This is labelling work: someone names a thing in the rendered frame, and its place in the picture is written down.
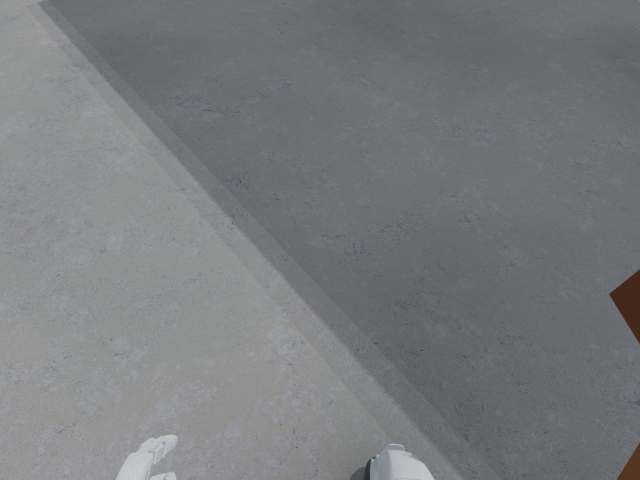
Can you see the left robot hand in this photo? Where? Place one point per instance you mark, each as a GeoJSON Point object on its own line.
{"type": "Point", "coordinates": [139, 465]}

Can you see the right robot shin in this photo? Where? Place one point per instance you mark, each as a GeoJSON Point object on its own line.
{"type": "Point", "coordinates": [393, 447]}

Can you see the cupboard door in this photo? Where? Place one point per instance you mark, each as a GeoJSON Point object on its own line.
{"type": "Point", "coordinates": [627, 299]}

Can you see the robot right thigh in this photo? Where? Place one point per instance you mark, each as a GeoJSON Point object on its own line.
{"type": "Point", "coordinates": [398, 465]}

